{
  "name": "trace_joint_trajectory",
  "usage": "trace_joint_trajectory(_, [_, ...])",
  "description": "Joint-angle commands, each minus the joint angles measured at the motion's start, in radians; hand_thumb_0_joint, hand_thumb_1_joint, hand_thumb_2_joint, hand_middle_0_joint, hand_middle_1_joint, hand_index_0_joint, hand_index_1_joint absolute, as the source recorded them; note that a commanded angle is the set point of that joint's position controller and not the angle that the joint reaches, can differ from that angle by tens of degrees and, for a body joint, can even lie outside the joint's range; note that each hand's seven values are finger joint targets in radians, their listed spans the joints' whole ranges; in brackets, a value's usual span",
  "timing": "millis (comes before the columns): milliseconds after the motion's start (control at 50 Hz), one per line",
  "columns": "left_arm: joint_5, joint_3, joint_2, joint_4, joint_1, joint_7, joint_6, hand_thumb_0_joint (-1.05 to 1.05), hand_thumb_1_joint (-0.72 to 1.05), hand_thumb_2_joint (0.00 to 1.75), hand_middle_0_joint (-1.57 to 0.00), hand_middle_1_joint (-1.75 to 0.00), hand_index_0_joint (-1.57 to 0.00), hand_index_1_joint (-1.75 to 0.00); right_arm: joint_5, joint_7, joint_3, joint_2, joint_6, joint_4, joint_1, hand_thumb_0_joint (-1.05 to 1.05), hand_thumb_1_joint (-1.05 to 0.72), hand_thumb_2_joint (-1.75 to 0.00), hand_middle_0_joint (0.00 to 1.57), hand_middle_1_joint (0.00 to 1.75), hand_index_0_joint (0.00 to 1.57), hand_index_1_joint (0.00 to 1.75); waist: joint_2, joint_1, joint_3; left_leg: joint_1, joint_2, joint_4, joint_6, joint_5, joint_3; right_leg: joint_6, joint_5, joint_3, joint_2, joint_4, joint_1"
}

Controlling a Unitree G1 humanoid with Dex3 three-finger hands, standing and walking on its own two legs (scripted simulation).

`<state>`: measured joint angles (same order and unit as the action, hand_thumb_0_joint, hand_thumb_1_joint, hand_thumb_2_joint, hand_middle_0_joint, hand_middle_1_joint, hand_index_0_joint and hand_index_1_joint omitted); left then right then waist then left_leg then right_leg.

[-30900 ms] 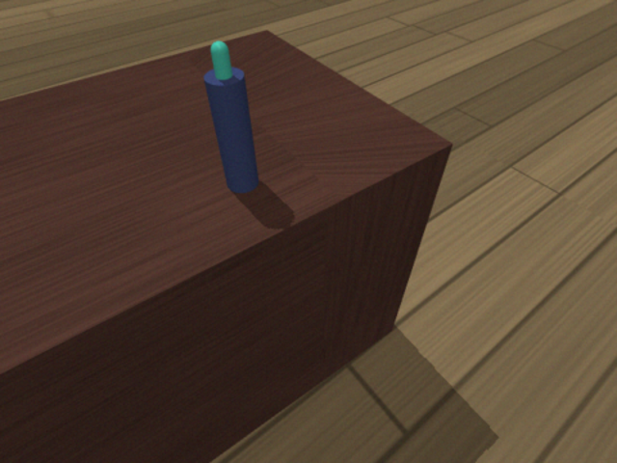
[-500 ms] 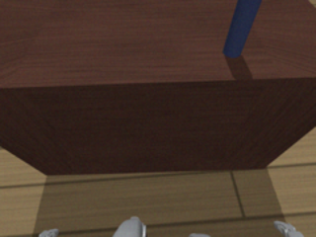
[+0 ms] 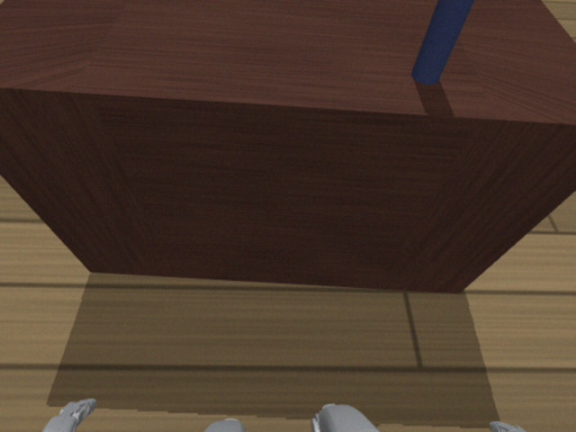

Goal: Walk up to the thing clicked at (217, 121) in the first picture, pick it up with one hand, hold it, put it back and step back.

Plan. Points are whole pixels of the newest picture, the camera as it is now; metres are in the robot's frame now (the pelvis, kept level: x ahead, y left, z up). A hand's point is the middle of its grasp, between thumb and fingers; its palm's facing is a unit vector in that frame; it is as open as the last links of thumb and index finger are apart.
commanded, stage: step back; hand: right
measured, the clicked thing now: (449, 15) +0.77 -0.25 +0.16
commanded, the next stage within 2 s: stand in 2.00 s
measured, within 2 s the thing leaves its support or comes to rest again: neither
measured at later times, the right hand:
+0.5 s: hand out of the picture -0.07 -0.29 -0.16, palm faces -0.10 +0.91 -0.41, open 7.4 cm
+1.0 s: hand out of the picture -0.23 -0.34 -0.16, palm faces -0.04 +0.93 -0.38, open 7.4 cm
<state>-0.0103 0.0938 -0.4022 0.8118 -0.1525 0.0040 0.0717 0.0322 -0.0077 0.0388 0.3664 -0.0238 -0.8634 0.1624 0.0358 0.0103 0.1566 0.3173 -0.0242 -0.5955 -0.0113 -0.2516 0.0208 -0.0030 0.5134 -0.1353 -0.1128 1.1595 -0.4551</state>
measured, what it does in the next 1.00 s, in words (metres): walks backwards: right foot, then left foot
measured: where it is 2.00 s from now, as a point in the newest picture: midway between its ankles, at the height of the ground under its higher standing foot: outside the picture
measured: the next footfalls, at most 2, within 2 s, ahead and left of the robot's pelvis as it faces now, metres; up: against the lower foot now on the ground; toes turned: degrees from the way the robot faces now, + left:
right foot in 0.14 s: -0.05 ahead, -0.15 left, +0.00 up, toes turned +1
left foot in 0.46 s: -0.12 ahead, +0.09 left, +0.00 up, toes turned +1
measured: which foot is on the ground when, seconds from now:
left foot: down 0.00-0.16, up 0.18-0.44, down 0.46-0.82, up 0.84-1.00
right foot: up 0.00-0.12, down 0.14-0.48, up 0.50-0.78, down 0.80-1.00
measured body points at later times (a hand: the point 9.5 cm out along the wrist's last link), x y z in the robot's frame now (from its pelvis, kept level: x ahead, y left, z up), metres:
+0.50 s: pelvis -0.17 -0.02 -0.02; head -0.11 -0.02 +0.43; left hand -0.06 +0.30 -0.12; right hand -0.07 -0.34 -0.13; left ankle -0.16 +0.09 -0.73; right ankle -0.09 -0.15 -0.73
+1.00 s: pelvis -0.32 -0.06 +0.00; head -0.29 -0.08 +0.45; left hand -0.27 +0.26 -0.11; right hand -0.23 -0.38 -0.13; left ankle -0.30 +0.09 -0.67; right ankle -0.31 -0.17 -0.73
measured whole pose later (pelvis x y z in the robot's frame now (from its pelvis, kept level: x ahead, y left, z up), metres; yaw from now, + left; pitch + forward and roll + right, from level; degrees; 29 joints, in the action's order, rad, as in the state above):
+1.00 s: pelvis -0.32 -0.06 +0.00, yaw +0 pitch -2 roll +2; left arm -0.04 0.06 -0.35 0.91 -0.23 0.00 0.02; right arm 0.01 -0.01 0.05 0.42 -0.06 -0.91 0.18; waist -0.03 0.03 0.10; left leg 0.47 0.07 -1.04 0.02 -0.45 0.12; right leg 0.02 0.33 -0.01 0.02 0.64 -0.27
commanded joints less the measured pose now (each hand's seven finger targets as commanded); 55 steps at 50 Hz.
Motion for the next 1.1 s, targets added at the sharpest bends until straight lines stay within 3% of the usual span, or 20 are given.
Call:
trace_joint_trajectory(0, [-0.012, 0.045, -0.158, -0.076, -0.021, 0.003, -0.033, 0.0, 0.9, 0.9, -0.2, -0.3, -0.2, -0.3, 0.004, -0.028, 0.083, 0.27, 0.023, 0.098, -0.003, 0.0, -0.9, -0.9, 0.2, 0.3, 0.2, 0.3, -0.208, -0.02, -0.187, -0.215, -0.252, 0.11, -0.244, 0.434, 0.215, -0.027, 0.039, 0.009, 0.066, -0.198, 0.011])
trace_joint_trajectory(100, [-0.018, 0.034, -0.138, 0.009, -0.155, 0.003, -0.052, 0.0, 0.9, 0.9, -0.2, -0.3, -0.2, -0.3, -0.014, -0.017, 0.081, 0.299, -0.009, 0.113, -0.04, 0.0, -0.9, -0.9, 0.2, 0.3, 0.2, 0.3, -0.24, 0.025, -0.271, -0.13, -0.175, -0.008, -0.15, 0.312, 0.14, 0.015, -0.271, 0.156, 0.073, -0.773, 0.284])
trace_joint_trajectory(120, [-0.031, 0.046, -0.187, 0.01, -0.157, 0.007, -0.058, 0.0, 0.9, 0.9, -0.2, -0.3, -0.2, -0.3, -0.022, -0.013, 0.067, 0.261, -0.012, 0.122, -0.052, 0.0, -0.9, -0.9, 0.2, 0.3, 0.2, 0.3, -0.173, 0.029, -0.247, 0.012, -0.128, -0.057, -0.095, 0.181, 0.133, 0.036, -0.3, 0.046, 0.134, -0.762, 0.341])
trace_joint_trajectory(140, [-0.036, 0.076, -0.304, -0.009, -0.134, 0.005, -0.059, 0.0, 0.9, 0.9, -0.2, -0.3, -0.2, -0.3, -0.035, -0.015, 0.056, 0.202, -0.009, 0.15, -0.079, 0.0, -0.9, -0.9, 0.2, 0.3, 0.2, 0.3, 0.127, 0.039, -0.192, 0.23, 0.075, -0.227, -0.019, -0.117, 0.08, 0.137, -0.319, -0.271, 0.334, -0.795, 0.32])
trace_joint_trajectory(160, [-0.039, 0.087, -0.386, -0.041, -0.063, 0.005, -0.056, 0.0, 0.9, 0.9, -0.2, -0.3, -0.2, -0.3, -0.029, -0.033, 0.068, 0.221, -0.015, 0.142, -0.092, 0.0, -0.9, -0.9, 0.2, 0.3, 0.2, 0.3, 0.262, 0.069, -0.141, 0.177, 0.107, -0.485, 0.012, -0.381, 0.098, 0.301, -0.325, -0.462, 0.528, -0.867, 0.079])
trace_joint_trajectory(240, [-0.035, 0.051, -0.235, -0.081, 0.071, 0.023, -0.063, 0.0, 0.9, 0.9, -0.2, -0.3, -0.2, -0.3, -0.041, -0.032, 0.061, 0.224, -0.002, 0.087, 0.004, 0.0, -0.9, -0.9, 0.2, 0.3, 0.2, 0.3, 0.102, -0.02, -0.121, 0.173, 0.119, -0.604, 0.012, -0.254, 0.138, 0.219, -0.651, -0.103, 0.353, -0.685, 0.142])
trace_joint_trajectory(340, [-0.036, 0.047, -0.236, -0.081, -0.02, 0.036, -0.051, 0.0, 0.9, 0.9, -0.2, -0.3, -0.2, -0.3, -0.016, -0.027, 0.053, 0.2, 0.002, 0.102, -0.016, 0.0, -0.9, -0.9, 0.2, 0.3, 0.2, 0.3, 0.146, 0.044, -0.16, 0.158, 0.062, -0.282, 0.02, -0.292, 0.06, 0.219, -0.746, -0.109, 0.377, -0.636, 0.33])
trace_joint_trajectory(420, [-0.012, 0.03, -0.229, -0.105, 0.044, 0.029, -0.029, 0.0, 0.9, 0.9, -0.2, -0.3, -0.2, -0.3, -0.009, -0.017, 0.069, 0.205, 0.006, 0.041, 0.108, 0.0, -0.9, -0.9, 0.2, 0.3, 0.2, 0.3, 0.123, -0.014, -0.223, -0.086, 0.064, 0.129, -0.004, -0.025, -0.043, 0.154, -0.596, -0.066, 0.333, -0.53, 0.243])
trace_joint_trajectory(440, [-0.01, 0.015, -0.196, -0.107, 0.01, 0.026, -0.025, 0.0, 0.9, 0.9, -0.2, -0.3, -0.2, -0.3, 0.004, -0.02, 0.08, 0.238, 0.009, 0.045, 0.098, 0.0, -0.9, -0.9, 0.2, 0.3, 0.2, 0.3, 0.052, -0.007, -0.229, -0.147, -0.013, 0.204, -0.033, 0.039, 0.088, 0.103, -0.479, -0.05, 0.285, -0.456, 0.146])
trace_joint_trajectory(460, [-0.004, 0.004, -0.149, -0.109, -0.012, 0.023, -0.023, 0.0, 0.9, 0.9, -0.2, -0.3, -0.2, -0.3, 0.018, -0.017, 0.101, 0.337, 0.009, 0.061, 0.061, 0.0, -0.9, -0.9, 0.2, 0.3, 0.2, 0.3, -0.191, 0.003, -0.228, -0.212, -0.247, 0.24, -0.139, 0.196, 0.408, 0.036, -0.155, 0.054, 0.113, -0.26, -0.062])
trace_joint_trajectory(480, [-0.006, 0.028, -0.193, -0.111, 0.058, 0.04, -0.02, 0.0, 0.9, 0.9, -0.2, -0.3, -0.2, -0.3, 0.004, -0.007, 0.11, 0.416, 0.008, 0.081, 0.039, 0.0, -0.9, -0.9, 0.2, 0.3, 0.2, 0.3, -0.257, -0.047, -0.226, -0.026, -0.391, 0.273, -0.278, 0.272, 0.536, 0.017, 0.17, 0.033, 0.042, -0.063, 0.013])
trace_joint_trajectory(560, [0.004, 0.037, -0.196, -0.031, -0.042, 0.031, -0.017, 0.0, 0.9, 0.9, -0.2, -0.3, -0.2, -0.3, 0.008, -0.022, 0.072, 0.28, 0.013, 0.091, -0.105, 0.0, -0.9, -0.9, 0.2, 0.3, 0.2, 0.3, -0.142, 0.049, -0.146, 0.028, -0.257, 0.203, -0.222, 0.301, 0.239, 0.019, 0.01, -0.039, 0.026, 0.14, 0.015])
trace_joint_trajectory(660, [-0.011, 0.026, -0.165, -0.033, -0.024, 0.01, -0.033, 0.0, 0.9, 0.9, -0.2, -0.3, -0.2, -0.3, 0.01, -0.017, 0.073, 0.261, 0.001, 0.086, -0.024, 0.0, -0.9, -0.9, 0.2, 0.3, 0.2, 0.3, -0.202, -0.016, -0.183, -0.18, -0.229, 0.159, -0.234, 0.291, 0.218, -0.027, 0.032, 0.045, 0.063, -0.219, 0.031])
trace_joint_trajectory(760, [-0.026, 0.028, -0.172, 0.057, -0.146, 0.013, -0.066, 0.0, 0.9, 0.9, -0.2, -0.3, -0.2, -0.3, -0.009, -0.007, 0.066, 0.268, -0.028, 0.077, -0.042, 0.0, -0.9, -0.9, 0.2, 0.3, 0.2, 0.3, -0.194, 0.026, -0.27, -0.055, -0.148, 0.016, -0.121, 0.141, 0.119, 0.032, -0.232, 0.136, 0.088, -0.795, 0.355])
trace_joint_trajectory(780, [-0.042, 0.047, -0.234, 0.056, -0.15, 0.015, -0.071, 0.0, 0.9, 0.9, -0.2, -0.3, -0.2, -0.3, -0.014, -0.001, 0.049, 0.211, -0.023, 0.091, -0.046, 0.0, -0.9, -0.9, 0.2, 0.3, 0.2, 0.3, -0.032, 0.026, -0.206, 0.171, -0.044, -0.109, -0.054, -0.049, 0.09, 0.073, -0.129, -0.104, 0.213, -0.799, 0.388])
trace_joint_trajectory(800, [-0.042, 0.074, -0.357, 0.029, -0.092, 0.015, -0.065, 0.0, 0.9, 0.9, -0.2, -0.3, -0.2, -0.3, -0.019, -0.016, 0.053, 0.19, -0.022, 0.112, -0.112, 0.0, -0.9, -0.9, 0.2, 0.3, 0.2, 0.3, 0.223, 0.079, -0.158, 0.214, 0.101, -0.308, 0.005, -0.324, 0.072, 0.236, -0.063, -0.396, 0.478, -0.893, 0.157])
trace_joint_trajectory(820, [-0.041, 0.078, -0.384, -0.003, -0.017, 0.019, -0.072, 0.0, 0.9, 0.9, -0.2, -0.3, -0.2, -0.3, -0.017, -0.023, 0.075, 0.235, -0.028, 0.104, -0.11, 0.0, -0.9, -0.9, 0.2, 0.3, 0.2, 0.3, 0.201, 0.065, -0.068, 0.174, 0.053, -0.499, 0.029, -0.351, 0.192, 0.313, -0.036, -0.504, 0.578, -0.936, -0.035])
trace_joint_trajectory(880, [-0.034, 0.04, -0.237, -0.011, 0.077, 0.026, -0.085, 0.0, 0.9, 0.9, -0.2, -0.3, -0.2, -0.3, -0.026, -0.018, 0.057, 0.216, -0.015, 0.036, -0.008, 0.0, -0.9, -0.9, 0.2, 0.3, 0.2, 0.3, 0.056, -0.027, -0.083, 0.204, 0.113, -0.538, 0.018, -0.195, 0.154, 0.177, -0.393, -0.097, 0.35, -0.748, 0.126])
trace_joint_trajectory(1000, [-0.04, 0.056, -0.265, 0.02, -0.064, 0.018, -0.096, 0.0, 0.9, 0.9, -0.2, -0.3, -0.2, -0.3, 0.006, 0.003, 0.059, 0.219, 0.006, 0.034, -0.067, 0.0, -0.9, -0.9, 0.2, 0.3, 0.2, 0.3, 0.127, 0.079, -0.097, 0.214, 0.037, -0.24, 0.039, -0.264, 0.065, 0.203, 0.018, -0.168, 0.377, -0.797, 0.302])
trace_joint_trajectory(1080, [-0.031, 0.043, -0.268, 0.015, 0.026, 0.004, -0.087, 0.0, 0.9, 0.9, -0.2, -0.3, -0.2, -0.3, -0.001, 0.015, 0.068, 0.208, 0.026, -0.042, 0.049, 0.0, -0.9, -0.9, 0.2, 0.3, 0.2, 0.3, 0.141, 0.009, -0.105, -0.107, 0.04, 0.066, 0.005, -0.192, -0.048, 0.169, 0.145, -0.111, 0.369, -0.815, 0.093])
